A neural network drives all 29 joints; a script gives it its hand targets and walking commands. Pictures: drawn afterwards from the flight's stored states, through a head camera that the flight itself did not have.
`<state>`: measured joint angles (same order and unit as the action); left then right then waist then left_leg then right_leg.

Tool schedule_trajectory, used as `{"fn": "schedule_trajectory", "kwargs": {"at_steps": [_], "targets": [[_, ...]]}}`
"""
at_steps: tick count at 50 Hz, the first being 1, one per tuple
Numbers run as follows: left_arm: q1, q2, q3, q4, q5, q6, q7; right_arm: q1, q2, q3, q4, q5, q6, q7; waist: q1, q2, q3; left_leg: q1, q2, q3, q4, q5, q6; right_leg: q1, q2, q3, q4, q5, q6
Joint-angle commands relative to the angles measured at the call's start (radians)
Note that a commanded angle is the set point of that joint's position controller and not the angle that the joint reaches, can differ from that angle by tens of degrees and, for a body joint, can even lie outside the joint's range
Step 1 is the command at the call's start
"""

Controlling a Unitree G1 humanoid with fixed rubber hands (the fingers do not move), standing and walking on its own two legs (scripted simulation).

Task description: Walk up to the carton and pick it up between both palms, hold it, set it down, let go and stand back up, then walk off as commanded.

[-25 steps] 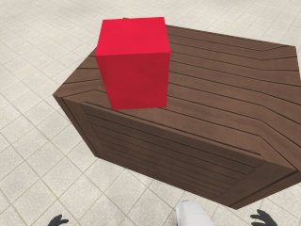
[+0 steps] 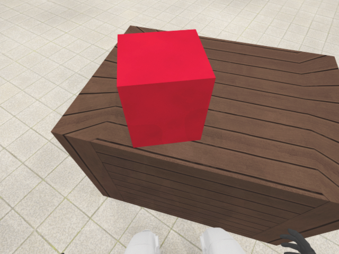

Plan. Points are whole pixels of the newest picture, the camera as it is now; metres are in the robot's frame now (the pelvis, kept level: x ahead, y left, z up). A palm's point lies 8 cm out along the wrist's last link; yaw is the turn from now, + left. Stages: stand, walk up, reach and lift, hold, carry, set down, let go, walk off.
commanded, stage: walk up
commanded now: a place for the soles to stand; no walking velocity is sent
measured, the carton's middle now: (162, 91) +0.51 +0.03 +0.05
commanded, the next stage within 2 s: none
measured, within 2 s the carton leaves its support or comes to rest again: neither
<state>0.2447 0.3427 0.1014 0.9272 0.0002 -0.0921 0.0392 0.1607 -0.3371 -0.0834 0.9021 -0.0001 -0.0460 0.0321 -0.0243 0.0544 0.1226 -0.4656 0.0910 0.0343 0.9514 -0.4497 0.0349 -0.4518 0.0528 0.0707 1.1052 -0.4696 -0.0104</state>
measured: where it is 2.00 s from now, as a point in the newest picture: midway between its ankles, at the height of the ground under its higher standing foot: outside the picture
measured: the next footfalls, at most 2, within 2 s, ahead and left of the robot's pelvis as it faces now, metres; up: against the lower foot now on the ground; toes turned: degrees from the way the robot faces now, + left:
right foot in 0.42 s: +0.11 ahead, -0.13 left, +0.00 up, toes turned -10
left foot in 0.72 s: +0.19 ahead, +0.17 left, +0.00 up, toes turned -17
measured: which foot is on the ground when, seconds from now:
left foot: down 0.00-0.42, up 0.44-0.70, down 0.72-1.00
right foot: up 0.00-0.40, down 0.42-0.74, up 0.76-1.00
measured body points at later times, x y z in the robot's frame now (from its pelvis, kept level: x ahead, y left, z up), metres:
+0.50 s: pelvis +0.04 +0.02 +0.00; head +0.06 -0.01 +0.44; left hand +0.19 +0.32 -0.10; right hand +0.05 -0.29 -0.14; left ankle +0.05 +0.12 -0.65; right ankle +0.07 -0.12 -0.69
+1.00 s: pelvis +0.06 +0.09 +0.00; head +0.08 +0.11 +0.45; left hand +0.21 +0.37 -0.14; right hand +0.05 -0.24 -0.09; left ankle +0.15 +0.18 -0.69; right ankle +0.05 -0.08 -0.67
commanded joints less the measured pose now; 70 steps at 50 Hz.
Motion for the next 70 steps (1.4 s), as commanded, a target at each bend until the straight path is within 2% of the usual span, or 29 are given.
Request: {"fn": "schedule_trajectory", "kwargs": {"at_steps": [1, 3, 6, 14, 16, 18, 19, 20, 21, 23, 24, 26, 33, 34, 35, 36, 37, 38, 39, 42, 48, 53, 54, 55, 57, 62, 64, 65, 70], "targets": [[0.070, 0.246, 0.007, -0.052, 0.004, -0.026, 0.024, 0.061, -0.314, -0.100, -0.111, -0.029, -0.026, -0.018, -0.050, 0.092, -0.166, 0.456, 0.248, -0.415, -0.622, 0.327, -0.034, -0.356, -0.049, 0.024, 0.238, 0.069, -0.003], [0.075, 0.231, 0.002, -0.043, -0.011, -0.025, 0.013, 0.093, -0.294, -0.093, -0.107, -0.027, -0.026, -0.029, -0.047, 0.108, -0.199, 0.538, 0.226, -0.240, -0.481, 0.713, -0.014, -0.328, -0.071, -0.005, 0.177, 0.113, 0.002], [0.040, 0.215, -0.003, -0.049, -0.009, -0.009, 0.021, 0.155, -0.276, -0.088, -0.091, -0.023, -0.025, -0.031, -0.073, 0.056, -0.181, 0.577, 0.229, -0.187, -0.459, 0.831, -0.010, -0.336, -0.075, -0.044, 0.079, 0.112, -0.003], [-0.023, 0.241, 0.008, -0.083, -0.004, -0.017, 0.021, 0.112, -0.326, -0.082, -0.116, -0.033, -0.005, -0.012, -0.067, 0.045, -0.097, 0.391, 0.312, -0.199, -0.498, 0.514, 0.183, -0.240, -0.121, -0.132, -0.133, 0.028, -0.016], [-0.031, 0.242, 0.008, -0.088, 0.005, -0.022, 0.019, 0.115, -0.333, -0.087, -0.112, -0.032, 0.001, -0.010, -0.078, -0.005, -0.102, 0.421, 0.341, -0.192, -0.462, 0.621, 0.152, -0.213, -0.117, -0.133, -0.189, -0.066, -0.034], [0.048, 0.247, 0.017, -0.066, 0.005, -0.040, 0.026, 0.063, -0.314, -0.078, -0.131, -0.031, 0.007, -0.010, -0.010, 0.003, -0.147, 0.291, 0.286, -0.094, -0.308, 0.613, 0.136, 0.013, -0.095, -0.130, -0.406, 0.045, -0.077], [0.210, 0.254, 0.029, -0.028, 0.007, -0.047, 0.031, -0.029, -0.282, -0.061, -0.161, -0.037, 0.012, -0.001, 0.089, -0.059, -0.208, 0.202, 0.191, 0.058, -0.083, 0.699, 0.093, 0.267, -0.037, -0.149, -0.547, 0.161, -0.092], [0.355, 0.325, 0.059, 0.000, 0.009, -0.051, 0.047, -0.035, -0.228, -0.046, -0.183, -0.030, 0.017, 0.003, 0.159, -0.245, -0.303, 0.030, 0.095, 0.082, 0.239, 0.510, 0.021, 0.497, -0.079, 0.017, -0.583, 0.233, -0.128], [0.361, 0.390, 0.085, 0.010, 0.010, -0.044, 0.061, -0.013, -0.156, -0.023, -0.187, -0.012, 0.020, 0.009, 0.131, -0.481, -0.316, -0.301, -0.052, 0.075, 0.383, -0.096, -0.038, 0.683, -0.302, 0.432, -0.587, 0.351, -0.220], [0.285, 0.406, 0.079, -0.044, -0.006, -0.029, 0.070, -0.133, -0.309, -0.066, -0.191, -0.032, 0.045, 0.002, 0.140, -0.191, -0.216, -0.381, -0.012, -0.102, 0.414, -0.136, -0.054, 0.510, -0.477, 0.836, -0.741, 0.070, -0.370], [0.194, 0.423, 0.073, -0.065, -0.007, -0.024, 0.074, -0.157, -0.323, -0.073, -0.183, -0.044, 0.054, 0.004, 0.095, -0.078, -0.112, -0.339, 0.000, -0.153, 0.427, -0.130, -0.051, 0.341, -0.438, 0.785, -0.750, -0.011, -0.346], [0.076, 0.388, 0.062, -0.071, 0.001, -0.021, 0.075, -0.109, -0.273, -0.073, -0.141, -0.028, 0.058, 0.009, 0.033, -0.099, 0.013, -0.234, 0.021, -0.121, 0.347, -0.093, -0.051, 0.139, -0.321, 0.567, -0.690, 0.058, -0.255], [0.032, 0.373, 0.053, -0.086, 0.041, -0.016, 0.030, -0.008, -0.282, -0.071, -0.097, -0.017, 0.022, -0.007, 0.047, -0.219, -0.091, -0.026, -0.021, -0.052, -0.017, -0.144, -0.021, 0.037, -0.267, 0.454, -0.579, 0.112, -0.263], [-0.069, 0.358, 0.042, -0.095, 0.036, -0.007, 0.029, 0.077, -0.269, -0.075, -0.053, -0.017, 0.007, -0.015, -0.011, -0.263, -0.078, 0.109, -0.013, -0.055, -0.195, -0.083, -0.008, -0.037, -0.238, 0.365, -0.491, 0.244, -0.233], [-0.111, 0.306, 0.022, -0.118, 0.031, 0.005, 0.028, 0.211, -0.285, -0.088, -0.003, -0.027, -0.001, -0.014, -0.081, -0.135, -0.125, 0.394, -0.035, -0.072, -0.330, 0.029, 0.002, -0.227, -0.179, 0.269, -0.325, 0.306, -0.169], [-0.078, 0.156, -0.009, -0.119, 0.023, 0.012, 0.029, 0.321, -0.323, -0.099, 0.027, -0.040, -0.023, -0.025, -0.128, 0.165, -0.144, 0.405, 0.082, -0.303, -0.557, -0.042, -0.003, -0.259, -0.033, 0.128, 0.054, 0.238, -0.076], [-0.045, 0.146, -0.011, -0.097, 0.016, 0.019, 0.033, 0.233, -0.366, -0.101, 0.005, -0.036, -0.028, -0.031, -0.080, 0.237, -0.099, 0.336, 0.264, -0.598, -0.640, -0.011, -0.008, -0.369, 0.070, 0.072, 0.127, -0.115, -0.027], [-0.055, 0.262, 0.017, -0.085, 0.016, 0.035, 0.034, 0.141, -0.383, -0.107, -0.026, -0.033, -0.021, -0.036, -0.067, 0.073, -0.105, 0.266, 0.307, -0.688, -0.729, -0.302, 0.011, -0.340, 0.024, 0.104, 0.128, -0.065, -0.024], [-0.041, 0.294, 0.017, -0.055, 0.015, 0.038, 0.023, 0.072, -0.398, -0.104, -0.035, -0.025, -0.021, -0.042, -0.052, 0.076, -0.077, 0.189, 0.334, -0.753, -0.790, -0.368, 0.010, -0.282, 0.005, 0.102, 0.127, -0.052, -0.012], [0.008, 0.250, 0.023, -0.003, 0.007, 0.034, 0.003, 0.059, -0.297, -0.066, -0.018, -0.033, -0.034, -0.053, -0.005, 0.098, -0.073, 0.267, 0.183, -0.450, -0.609, -0.028, -0.019, -0.244, -0.031, 0.080, 0.034, 0.033, -0.008], [0.005, 0.248, 0.014, -0.026, 0.016, 0.020, 0.002, 0.062, -0.301, -0.057, -0.039, -0.033, -0.037, -0.051, -0.019, 0.155, -0.140, 0.311, 0.252, -0.362, -0.460, 0.313, 0.145, -0.173, -0.079, -0.005, -0.148, -0.084, -0.016], [0.200, 0.233, 0.029, 0.078, 0.034, 0.003, -0.003, -0.028, -0.300, -0.042, -0.067, -0.034, 0.001, -0.037, 0.089, 0.026, -0.175, -0.055, 0.158, -0.144, -0.264, 0.018, 0.101, 0.292, -0.020, -0.068, -0.448, 0.096, -0.065], [0.162, 0.274, 0.039, 0.052, 0.043, -0.013, 0.004, -0.050, -0.226, -0.023, -0.092, -0.022, 0.001, -0.035, 0.092, -0.147, -0.145, -0.158, 0.089, -0.061, -0.128, 0.087, 0.044, 0.337, -0.106, 0.162, -0.578, 0.090, -0.115], [0.155, 0.350, 0.056, 0.048, 0.042, -0.014, 0.007, -0.034, -0.200, -0.018, -0.086, -0.009, 0.004, -0.033, 0.083, -0.318, -0.149, -0.275, -0.041, 0.022, 0.074, -0.082, -0.014, 0.322, -0.284, 0.570, -0.733, -0.077, -0.197], [0.014, 0.421, 0.065, -0.009, 0.037, -0.008, 0.017, -0.090, -0.277, -0.047, -0.080, -0.024, 0.023, -0.039, 0.076, -0.148, -0.052, -0.191, -0.003, -0.067, 0.123, -0.174, -0.017, 0.103, -0.362, 0.670, -0.763, -0.222, -0.298], [-0.113, 0.282, 0.025, -0.041, 0.034, 0.019, -0.004, 0.174, -0.256, -0.065, 0.029, -0.031, -0.012, -0.024, -0.056, -0.124, -0.105, 0.265, -0.011, -0.098, -0.298, -0.017, 0.037, -0.162, -0.176, 0.353, -0.517, -0.059, -0.155], [-0.160, 0.206, 0.001, -0.049, 0.024, 0.031, -0.006, 0.205, -0.346, -0.084, 0.017, -0.045, -0.028, -0.035, -0.097, 0.190, -0.089, 0.335, 0.217, -0.508, -0.660, -0.310, 0.107, -0.303, 0.017, 0.044, -0.112, -0.035, -0.044], [-0.085, 0.255, 0.011, -0.031, 0.028, 0.029, -0.002, 0.111, -0.385, -0.088, 0.008, -0.048, -0.025, -0.038, -0.055, 0.103, -0.059, 0.257, 0.314, -0.615, -0.716, -0.423, 0.170, -0.300, -0.016, -0.013, -0.040, -0.082, -0.032], [0.069, 0.253, 0.028, 0.050, 0.028, 0.030, -0.029, 0.030, -0.356, -0.077, -0.002, -0.058, -0.010, -0.037, 0.029, 0.099, -0.023, 0.071, 0.212, -0.380, -0.628, -0.335, 0.130, -0.057, -0.047, -0.062, -0.197, -0.063, -0.041]]}}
